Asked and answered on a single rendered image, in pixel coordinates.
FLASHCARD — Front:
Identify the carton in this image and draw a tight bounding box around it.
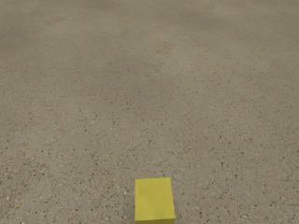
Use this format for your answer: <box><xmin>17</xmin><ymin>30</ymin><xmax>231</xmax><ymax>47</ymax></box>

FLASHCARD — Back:
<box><xmin>135</xmin><ymin>177</ymin><xmax>176</xmax><ymax>224</ymax></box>

